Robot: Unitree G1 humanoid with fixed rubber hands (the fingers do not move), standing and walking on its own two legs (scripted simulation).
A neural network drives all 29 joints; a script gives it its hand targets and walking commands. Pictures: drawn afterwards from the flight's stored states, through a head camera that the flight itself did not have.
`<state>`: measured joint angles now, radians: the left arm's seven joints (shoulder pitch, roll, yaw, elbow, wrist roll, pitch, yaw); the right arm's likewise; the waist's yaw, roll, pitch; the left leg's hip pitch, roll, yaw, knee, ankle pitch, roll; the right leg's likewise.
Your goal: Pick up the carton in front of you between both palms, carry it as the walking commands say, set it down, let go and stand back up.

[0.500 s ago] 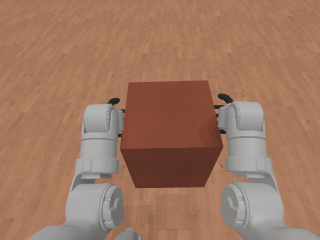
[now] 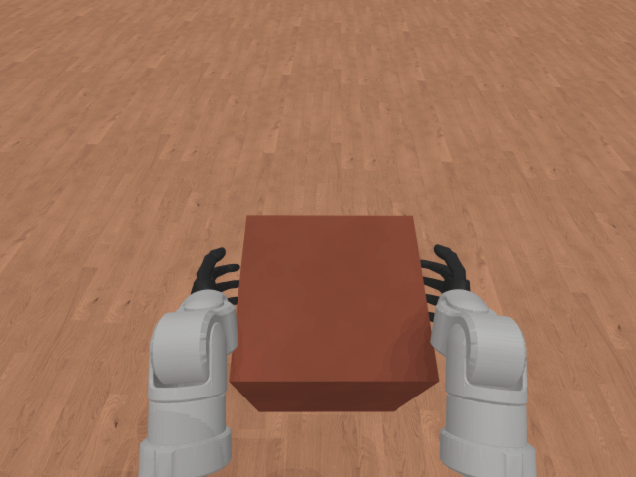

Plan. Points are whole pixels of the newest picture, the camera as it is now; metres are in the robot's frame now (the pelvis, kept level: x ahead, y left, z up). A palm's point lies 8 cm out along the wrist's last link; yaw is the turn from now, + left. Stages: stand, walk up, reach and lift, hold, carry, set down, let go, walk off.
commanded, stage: carry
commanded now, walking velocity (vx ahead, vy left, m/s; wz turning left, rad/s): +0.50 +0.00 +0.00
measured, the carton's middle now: (328, 324) +0.33 +0.01 +0.00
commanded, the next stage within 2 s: none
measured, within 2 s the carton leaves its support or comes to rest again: neither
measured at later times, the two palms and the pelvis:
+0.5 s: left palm (256, 157) +0.58 +0.13 +0.10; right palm (424, 158) +0.60 -0.15 +0.10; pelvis +0.30 -0.02 +0.00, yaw +2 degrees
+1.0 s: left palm (264, 77) +0.91 +0.16 +0.09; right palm (390, 76) +0.92 -0.12 +0.10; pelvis +0.62 +0.01 +0.00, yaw +0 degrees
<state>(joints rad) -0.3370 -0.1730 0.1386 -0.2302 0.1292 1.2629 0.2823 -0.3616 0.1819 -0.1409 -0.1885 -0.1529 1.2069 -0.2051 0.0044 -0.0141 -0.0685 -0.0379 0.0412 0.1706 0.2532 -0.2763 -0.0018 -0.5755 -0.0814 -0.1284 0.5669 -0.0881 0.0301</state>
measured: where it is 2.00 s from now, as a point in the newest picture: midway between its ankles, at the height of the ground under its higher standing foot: (322, 262)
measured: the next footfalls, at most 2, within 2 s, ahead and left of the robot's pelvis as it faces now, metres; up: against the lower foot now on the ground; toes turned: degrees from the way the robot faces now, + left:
right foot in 0.08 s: +0.24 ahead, -0.11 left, +0.00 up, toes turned -9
left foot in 0.60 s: +0.55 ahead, +0.11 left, +0.00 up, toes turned +12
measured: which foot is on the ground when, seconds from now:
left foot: down 0.00-0.08, up 0.10-0.58, down 0.60-1.00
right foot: up 0.00-0.06, down 0.08-0.62, up 0.64-1.00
